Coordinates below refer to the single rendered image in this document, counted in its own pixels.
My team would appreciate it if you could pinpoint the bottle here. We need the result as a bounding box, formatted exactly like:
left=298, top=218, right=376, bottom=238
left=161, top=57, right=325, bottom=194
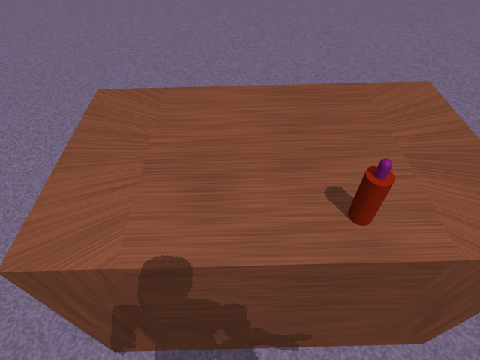
left=348, top=159, right=395, bottom=226

